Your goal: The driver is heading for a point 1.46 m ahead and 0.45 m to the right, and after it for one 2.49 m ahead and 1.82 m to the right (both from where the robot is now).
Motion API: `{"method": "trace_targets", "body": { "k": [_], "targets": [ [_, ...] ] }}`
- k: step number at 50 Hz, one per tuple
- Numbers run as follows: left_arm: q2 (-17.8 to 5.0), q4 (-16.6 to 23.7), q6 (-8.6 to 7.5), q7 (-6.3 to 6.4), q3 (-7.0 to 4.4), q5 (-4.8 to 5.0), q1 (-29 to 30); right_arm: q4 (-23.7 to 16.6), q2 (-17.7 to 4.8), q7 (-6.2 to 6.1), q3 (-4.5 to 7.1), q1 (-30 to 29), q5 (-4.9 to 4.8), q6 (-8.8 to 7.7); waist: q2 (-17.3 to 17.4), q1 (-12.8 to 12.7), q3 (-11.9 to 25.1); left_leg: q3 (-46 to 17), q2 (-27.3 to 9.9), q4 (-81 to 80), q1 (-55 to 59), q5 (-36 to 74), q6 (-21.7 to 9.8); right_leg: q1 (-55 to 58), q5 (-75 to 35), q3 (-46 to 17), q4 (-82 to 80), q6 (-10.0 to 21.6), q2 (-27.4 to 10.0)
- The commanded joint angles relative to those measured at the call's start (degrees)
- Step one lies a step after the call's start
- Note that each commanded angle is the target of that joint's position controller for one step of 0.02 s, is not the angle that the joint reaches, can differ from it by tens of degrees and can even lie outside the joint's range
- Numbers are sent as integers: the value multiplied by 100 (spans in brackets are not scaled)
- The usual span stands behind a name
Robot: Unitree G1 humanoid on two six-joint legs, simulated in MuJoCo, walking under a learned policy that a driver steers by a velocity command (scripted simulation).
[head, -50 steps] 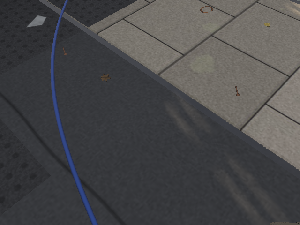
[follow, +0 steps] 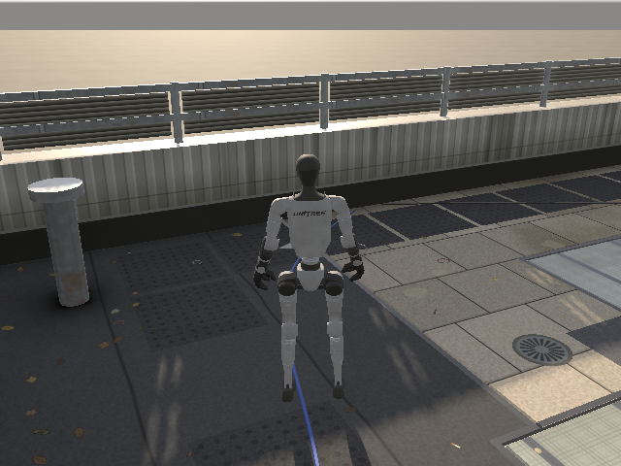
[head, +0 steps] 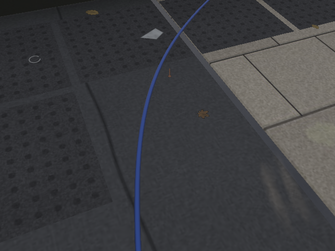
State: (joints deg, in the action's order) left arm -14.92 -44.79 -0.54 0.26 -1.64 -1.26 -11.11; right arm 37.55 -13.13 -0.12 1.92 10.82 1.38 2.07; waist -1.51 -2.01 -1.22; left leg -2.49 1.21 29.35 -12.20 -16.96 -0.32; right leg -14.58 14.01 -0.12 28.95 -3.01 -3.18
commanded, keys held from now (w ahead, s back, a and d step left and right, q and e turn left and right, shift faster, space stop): no key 0.56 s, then w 0.44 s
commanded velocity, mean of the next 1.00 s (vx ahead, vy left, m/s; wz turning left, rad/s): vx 0.12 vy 0.00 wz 0.02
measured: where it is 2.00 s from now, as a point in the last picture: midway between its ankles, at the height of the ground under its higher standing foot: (188, 208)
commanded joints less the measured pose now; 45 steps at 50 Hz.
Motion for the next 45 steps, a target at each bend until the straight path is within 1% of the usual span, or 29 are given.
{"method": "trace_targets", "body": {
  "k": [1,3,7,11,18,28,29,30,31,32,33,34,35,36,37,38,39,40,41,42,43,44,45],
  "targets": [
    [-665,304,-46,46,-169,10,179,-327,-767,-1,175,-114,-4,-194,765,66,136,-717,-634,-788,-201,743,-308,224,-566,-56,-203,-9,-36],
    [-623,190,-50,54,-162,25,98,-285,-678,-18,141,-69,-11,-201,646,74,91,-682,-594,-764,-228,701,-295,265,-597,-45,-239,5,-38],
    [-610,-11,-54,82,-171,35,23,-220,-642,-38,124,-70,-20,-204,429,75,62,-644,-533,-745,-238,669,-294,329,-643,-43,-294,-27,-52],
    [-624,-195,-59,117,-180,51,-32,-102,-602,-46,118,-33,-35,-218,299,74,111,-567,-466,-693,-182,827,-280,400,-727,-42,-315,-47,-69],
    [-643,-512,-45,170,-187,78,-105,194,-565,-65,129,94,-60,-229,230,78,151,-417,-360,-618,-110,1090,-241,473,-832,-30,-310,-35,-77],
    [-583,-967,9,229,-187,106,-175,721,-555,-124,135,296,-92,-235,207,81,52,-252,-253,-592,-77,1214,-157,489,-857,9,-354,13,-37],
    [-530,-1050,21,234,-178,113,-271,819,-563,-140,142,404,-102,-222,262,84,162,-224,-210,-656,-27,600,-184,510,-342,133,-299,27,65],
    [-520,-1093,31,241,-188,151,-279,874,-677,-160,185,461,-142,-194,362,128,71,-287,-193,-744,-79,-536,-293,315,472,332,-67,75,245],
    [-486,-1073,20,242,-188,179,-204,898,-823,-170,233,521,-172,-174,554,198,-146,-566,-342,-965,-233,-1803,-463,-42,1142,479,232,136,372],
    [-436,-989,-27,234,-180,187,-35,916,-946,-173,267,647,-195,-187,817,305,-410,-1100,-684,-1328,-323,-2723,-692,-513,1422,530,638,190,443],
    [-355,-880,-114,202,-160,215,126,956,-1082,-168,302,809,-222,-234,1157,390,-605,-1813,-1153,-1730,-282,-3251,-976,-930,1354,508,1113,275,456],
    [-321,-795,-220,154,-151,256,231,1002,-1174,-171,334,869,-258,-301,1350,414,-813,-2403,-1542,-1979,-404,-3289,-1229,-1126,1271,257,1492,417,280],
    [-357,-766,-320,95,-168,307,226,1005,-1129,-173,324,795,-256,-372,1380,353,-910,-2620,-1728,-2040,-336,-2988,-1342,-1339,1403,58,1662,568,116],
    [-367,-776,-409,31,-171,347,153,972,-1053,-164,305,636,-267,-423,1334,253,-906,-2535,-1765,-1964,-197,-2581,-1321,-1365,1561,-18,1450,713,14],
    [-358,-861,-485,-29,-174,358,-71,917,-1001,-151,291,386,-313,-436,1186,72,-799,-2182,-1624,-1795,-253,-2158,-1171,-916,1403,28,821,834,1],
    [-353,-1134,-535,-66,-207,341,-638,839,-981,-138,279,15,-359,-415,981,-252,-586,-1586,-1266,-1509,-706,-1665,-931,230,554,259,-65,872,170],
    [-427,-1438,-535,-82,-270,254,-1184,788,-846,-128,246,-124,-318,-416,669,-429,-346,-1012,-834,-864,-1137,-1047,-694,1219,-68,228,-267,752,321],
    [-730,-1605,-534,-65,-357,186,-1885,698,-456,-104,132,-227,-230,-452,-411,-619,-11,-138,-240,900,-1776,-567,-297,2036,496,-1138,-922,923,-597],
    [-1445,-1641,-573,-147,-492,169,-2350,422,-401,-152,141,-269,-295,-545,-1866,-641,75,182,349,2412,-2919,-1415,-72,2493,1304,-3718,-1902,1751,-1819],
    [-1014,-1495,-630,-153,-338,114,-1873,499,-719,-149,216,-177,-403,-630,-1043,-399,-217,-350,-17,3393,-3339,-1524,-153,2214,1731,-4020,-2006,1927,-2022],
    [-703,-1347,-653,-128,-253,150,-1470,595,-728,-88,222,-44,-452,-702,-663,-214,-529,-435,-281,3668,-3606,-891,-283,2081,1707,-3391,-1985,1751,-1812],
    [-656,-1246,-651,-129,-226,159,-1216,717,-692,-56,225,41,-412,-743,-477,-110,-534,-291,-478,3624,-3599,-345,-354,2016,1393,-2772,-2022,1531,-1536],
    [-616,-1207,-634,-138,-195,176,-1117,716,-734,-40,259,-88,-341,-767,-365,-86,-591,-217,-626,3410,-3649,75,-361,2010,754,-2321,-2071,1382,-1397]
  ]
}}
